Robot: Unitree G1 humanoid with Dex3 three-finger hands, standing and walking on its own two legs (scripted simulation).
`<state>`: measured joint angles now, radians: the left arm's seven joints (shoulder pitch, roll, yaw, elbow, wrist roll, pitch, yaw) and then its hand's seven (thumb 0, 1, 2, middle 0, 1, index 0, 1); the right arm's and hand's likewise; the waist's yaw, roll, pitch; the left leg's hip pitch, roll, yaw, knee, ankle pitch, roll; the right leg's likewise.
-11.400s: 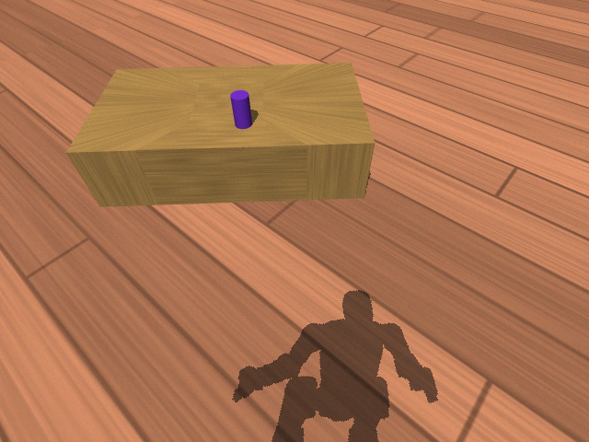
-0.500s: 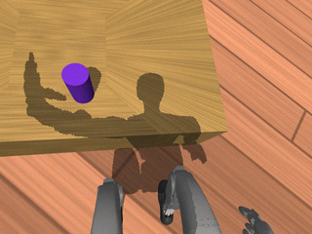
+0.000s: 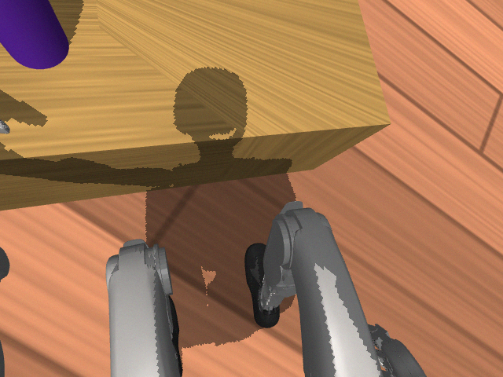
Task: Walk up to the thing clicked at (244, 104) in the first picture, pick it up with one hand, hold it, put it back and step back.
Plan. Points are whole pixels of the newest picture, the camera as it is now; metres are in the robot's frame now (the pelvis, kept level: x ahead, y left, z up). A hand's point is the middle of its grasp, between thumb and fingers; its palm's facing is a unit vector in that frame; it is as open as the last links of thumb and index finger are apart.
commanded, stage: close in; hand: left
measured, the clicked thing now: (14, 7) +0.62 +0.22 -0.01
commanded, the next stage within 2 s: close in 1.14 s
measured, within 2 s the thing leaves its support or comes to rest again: neither
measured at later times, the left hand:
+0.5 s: hand (7, 57) +0.56 +0.24 -0.02, palm faces +0.11 -0.99 +0.00, open 17.6 cm
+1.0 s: hand (28, 50) +0.57 +0.21 -0.02, palm faces +0.12 -0.99 +0.00, open 17.7 cm
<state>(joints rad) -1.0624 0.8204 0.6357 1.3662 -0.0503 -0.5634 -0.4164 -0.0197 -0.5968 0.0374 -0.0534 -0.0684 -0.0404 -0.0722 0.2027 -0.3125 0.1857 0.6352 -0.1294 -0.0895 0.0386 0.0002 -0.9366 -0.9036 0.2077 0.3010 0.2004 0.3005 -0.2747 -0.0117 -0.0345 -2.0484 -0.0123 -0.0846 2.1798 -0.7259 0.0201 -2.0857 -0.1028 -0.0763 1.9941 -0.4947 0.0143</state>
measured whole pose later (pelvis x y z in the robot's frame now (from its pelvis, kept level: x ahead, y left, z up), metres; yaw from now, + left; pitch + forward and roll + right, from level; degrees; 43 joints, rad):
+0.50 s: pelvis -0.01 +0.00 -0.02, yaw +0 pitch +34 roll -8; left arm -1.08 0.68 0.49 1.26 -0.01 -0.51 -0.22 -0.02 -0.55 0.01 -0.06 -0.04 -0.06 -0.03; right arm 0.24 -0.32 0.13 0.64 -0.10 -0.01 0.06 0.00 -0.93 -0.90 0.21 0.30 0.20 0.30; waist -0.27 0.01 -0.07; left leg -2.14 -0.02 -0.08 2.24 -0.71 0.03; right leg -2.16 -0.11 -0.07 2.04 -0.48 0.02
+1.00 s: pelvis +0.00 +0.00 -0.02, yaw +1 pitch +36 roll -7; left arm -1.10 0.59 0.44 1.23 0.01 -0.52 -0.15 -0.02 -0.60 0.03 -0.07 -0.06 -0.07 -0.06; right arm 0.20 -0.31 0.12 0.63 -0.10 0.01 0.08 0.00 -0.94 -0.90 0.21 0.30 0.20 0.30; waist -0.25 0.02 -0.07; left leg -2.12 -0.03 -0.07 2.22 -0.72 0.02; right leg -2.16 -0.12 -0.05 2.04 -0.51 0.02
